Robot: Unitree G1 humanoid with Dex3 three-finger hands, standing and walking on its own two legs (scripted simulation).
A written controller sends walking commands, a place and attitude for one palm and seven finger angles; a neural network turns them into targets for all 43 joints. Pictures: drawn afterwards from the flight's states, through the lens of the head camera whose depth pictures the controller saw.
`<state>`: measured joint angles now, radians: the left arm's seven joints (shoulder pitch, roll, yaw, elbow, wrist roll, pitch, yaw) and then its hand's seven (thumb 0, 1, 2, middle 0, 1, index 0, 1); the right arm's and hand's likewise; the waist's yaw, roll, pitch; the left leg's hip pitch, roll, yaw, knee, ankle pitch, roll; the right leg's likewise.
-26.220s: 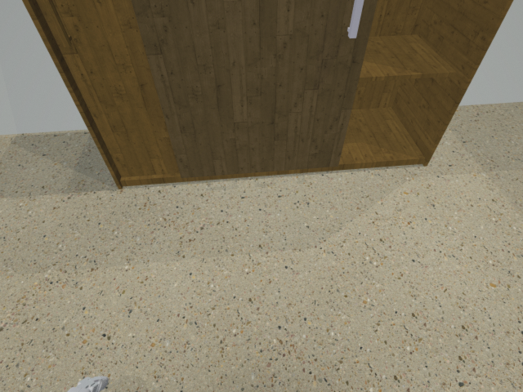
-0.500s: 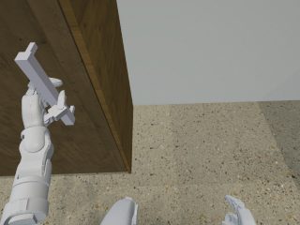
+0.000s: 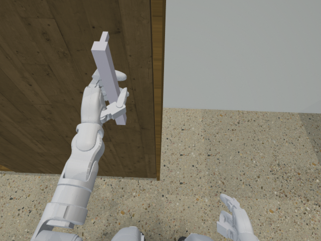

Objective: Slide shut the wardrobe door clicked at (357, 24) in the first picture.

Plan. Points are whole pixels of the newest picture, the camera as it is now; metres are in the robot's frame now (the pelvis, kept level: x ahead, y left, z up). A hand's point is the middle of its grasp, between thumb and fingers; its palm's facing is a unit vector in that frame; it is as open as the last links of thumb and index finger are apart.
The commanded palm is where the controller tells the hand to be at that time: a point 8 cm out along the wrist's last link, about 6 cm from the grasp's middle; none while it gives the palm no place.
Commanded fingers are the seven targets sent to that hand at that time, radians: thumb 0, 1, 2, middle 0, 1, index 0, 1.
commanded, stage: stop walking and hold the door there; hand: left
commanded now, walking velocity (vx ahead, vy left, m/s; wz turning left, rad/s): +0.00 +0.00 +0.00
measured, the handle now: (114, 85) +0.43 +0.15 +0.12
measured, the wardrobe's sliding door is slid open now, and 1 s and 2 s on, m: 0.00 0.00 0.00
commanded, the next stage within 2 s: loosen the grip on the handle in 0.62 s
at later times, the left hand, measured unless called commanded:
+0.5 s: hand (121, 104) +0.38 +0.12 +0.11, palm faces +0.07 -0.99 -0.10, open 6.0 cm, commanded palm +0.36 +0.16 +0.11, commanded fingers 0.00 0.90 0.90 -0.45 -1.40 -0.45 -1.40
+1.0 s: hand (117, 104) +0.38 +0.13 +0.12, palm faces +0.11 -0.99 -0.09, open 10.0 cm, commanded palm +0.35 +0.17 +0.12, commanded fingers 0.00 -0.55 0.20 -0.38 -1.32 -0.38 -1.32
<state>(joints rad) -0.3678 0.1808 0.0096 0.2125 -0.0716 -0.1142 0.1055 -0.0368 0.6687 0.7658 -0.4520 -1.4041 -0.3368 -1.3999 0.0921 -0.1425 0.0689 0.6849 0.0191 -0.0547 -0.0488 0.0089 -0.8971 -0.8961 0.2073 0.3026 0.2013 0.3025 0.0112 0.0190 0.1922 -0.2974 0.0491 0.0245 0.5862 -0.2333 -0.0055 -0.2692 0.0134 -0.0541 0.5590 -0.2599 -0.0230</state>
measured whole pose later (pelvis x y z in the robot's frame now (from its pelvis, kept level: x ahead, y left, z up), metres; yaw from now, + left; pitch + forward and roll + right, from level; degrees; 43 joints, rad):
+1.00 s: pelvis +0.00 +0.00 +0.00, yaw +0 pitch +0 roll +1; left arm -0.37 0.16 0.06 0.48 -0.07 -0.12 0.10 -0.01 0.07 0.51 -0.41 -1.36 -0.36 -1.36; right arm 0.23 -0.24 0.01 0.66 0.05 -0.15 -0.03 0.01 -0.90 -0.90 0.20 0.30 0.20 0.30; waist -0.01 0.00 -0.03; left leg -0.31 0.02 0.04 0.55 -0.24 -0.01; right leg -0.32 0.00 -0.02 0.58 -0.27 -0.02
